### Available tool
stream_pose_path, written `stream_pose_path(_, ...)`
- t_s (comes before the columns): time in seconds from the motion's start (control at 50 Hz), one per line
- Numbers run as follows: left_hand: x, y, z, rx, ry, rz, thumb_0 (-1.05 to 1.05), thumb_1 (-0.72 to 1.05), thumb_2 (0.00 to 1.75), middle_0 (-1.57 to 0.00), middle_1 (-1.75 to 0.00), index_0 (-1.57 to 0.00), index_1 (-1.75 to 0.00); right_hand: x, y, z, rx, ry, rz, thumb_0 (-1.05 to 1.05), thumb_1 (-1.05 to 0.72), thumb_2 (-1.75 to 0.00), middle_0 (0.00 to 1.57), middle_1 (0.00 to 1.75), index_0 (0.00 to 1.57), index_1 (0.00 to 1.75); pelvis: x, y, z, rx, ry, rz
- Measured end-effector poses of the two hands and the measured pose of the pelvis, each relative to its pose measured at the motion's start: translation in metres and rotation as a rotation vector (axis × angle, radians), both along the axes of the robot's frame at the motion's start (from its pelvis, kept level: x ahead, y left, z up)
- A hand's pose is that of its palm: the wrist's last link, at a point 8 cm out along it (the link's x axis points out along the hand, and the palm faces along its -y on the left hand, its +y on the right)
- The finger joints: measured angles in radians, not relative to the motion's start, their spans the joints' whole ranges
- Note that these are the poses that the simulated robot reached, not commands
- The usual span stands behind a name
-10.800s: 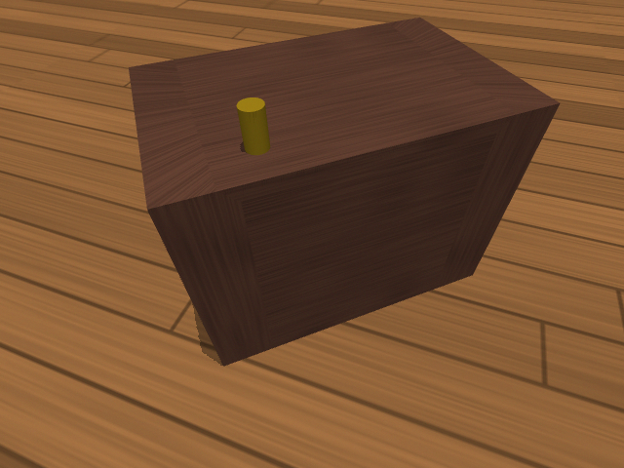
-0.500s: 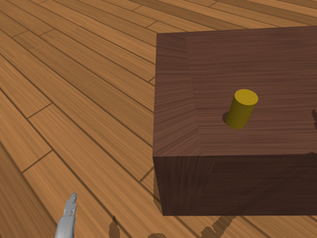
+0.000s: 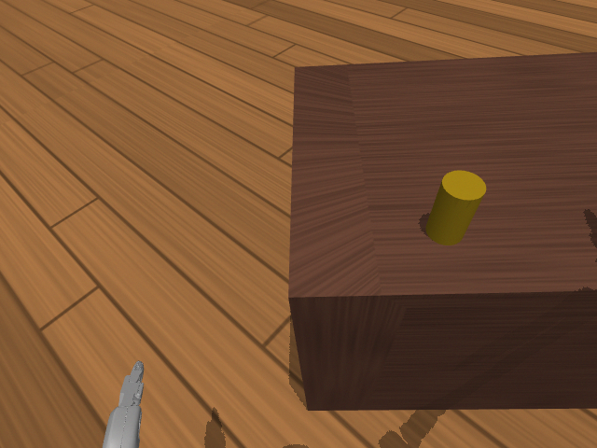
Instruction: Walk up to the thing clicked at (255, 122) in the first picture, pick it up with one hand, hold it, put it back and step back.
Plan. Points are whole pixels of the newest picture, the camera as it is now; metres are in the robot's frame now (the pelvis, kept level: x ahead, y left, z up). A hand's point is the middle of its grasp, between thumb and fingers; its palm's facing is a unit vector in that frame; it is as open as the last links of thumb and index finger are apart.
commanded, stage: approach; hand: right
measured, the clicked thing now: (453, 209) +0.46 -0.19 +0.05
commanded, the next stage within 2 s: close in in 0.34 s
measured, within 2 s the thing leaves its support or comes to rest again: neither
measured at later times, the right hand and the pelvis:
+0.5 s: hand (520, 226) +0.42 -0.27 +0.05, palm faces +0.06 +1.00 +0.07, open 17.6 cm; pelvis -0.01 +0.00 -0.02, yaw +1 degrees
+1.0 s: hand (475, 220) +0.43 -0.21 +0.05, palm faces +0.10 +0.99 +0.04, open 17.8 cm; pelvis -0.03 +0.01 -0.03, yaw +1 degrees
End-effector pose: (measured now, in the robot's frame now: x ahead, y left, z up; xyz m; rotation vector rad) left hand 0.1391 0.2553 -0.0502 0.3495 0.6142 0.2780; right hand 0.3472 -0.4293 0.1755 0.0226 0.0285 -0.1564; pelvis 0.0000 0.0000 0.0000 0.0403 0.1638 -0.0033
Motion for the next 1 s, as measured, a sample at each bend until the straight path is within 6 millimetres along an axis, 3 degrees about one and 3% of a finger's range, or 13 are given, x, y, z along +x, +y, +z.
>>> stream_pose_path(0.18,-0.009,-0.001,-0.01,-0.003,0.054,-0.015,-0.01,-0.54,0.05,-0.06,-0.05,-0.06,-0.06,-0.004,0.002,-0.023,-0.02,0.067,-0.001,-0.01,0.58,-0.05,0.04,0.05,0.04,0.05,-0.004,0.001,-0.002,-0.002,0.01,-0.004)
stream_pose_path(0.36,-0.005,0.004,-0.013,0.012,0.035,-0.011,-0.01,-0.53,0.05,-0.06,-0.05,-0.06,-0.06,0.027,0.06,-0.079,0.039,0.075,0.109,-0.01,0.58,-0.05,0.04,0.04,0.04,0.04,-0.008,0.002,-0.011,-0.003,0.046,0.002)
stream_pose_path(0.52,-0.025,0.014,-0.016,0.015,0.051,0.023,-0.01,-0.53,0.04,-0.06,-0.05,-0.07,-0.06,0.052,0.108,-0.126,0.058,0.055,0.099,-0.02,0.58,-0.05,0.04,0.05,0.04,0.05,-0.014,0.005,-0.023,-0.007,0.087,0.02)
stream_pose_path(0.6,-0.031,0.015,-0.018,0.012,0.057,0.032,-0.01,-0.53,0.05,-0.06,-0.05,-0.07,-0.06,0.063,0.124,-0.13,0.046,0.024,0.08,-0.02,0.59,-0.05,0.04,0.05,0.04,0.05,-0.018,0.006,-0.029,-0.007,0.099,0.026)
stream_pose_path(0.68,-0.031,0.013,-0.018,-0.008,0.038,0.033,-0.01,-0.54,0.05,-0.06,-0.05,-0.07,-0.06,0.069,0.138,-0.122,0.024,0.002,0.075,-0.02,0.6,-0.05,0.03,0.05,0.04,0.05,-0.019,0.005,-0.031,-0.006,0.1,0.031)
stream_pose_path(0.82,-0.028,0.009,-0.013,-0.058,-0.019,0.023,-0.01,-0.53,0.04,-0.06,-0.05,-0.07,-0.06,0.065,0.152,-0.109,0.013,0.008,0.062,-0.02,0.6,-0.05,0.03,0.05,0.03,0.05,-0.019,0.004,-0.031,-0.014,0.078,0.03)
stream_pose_path(1.0,-0.032,0.008,-0.006,-0.061,-0.033,-0.009,-0.01,-0.52,0.04,-0.06,-0.05,-0.07,-0.05,0.059,0.163,-0.123,0.018,0.016,0.06,-0.02,0.61,-0.05,0.03,0.05,0.03,0.05,-0.025,0.006,-0.035,-0.022,0.075,0.025)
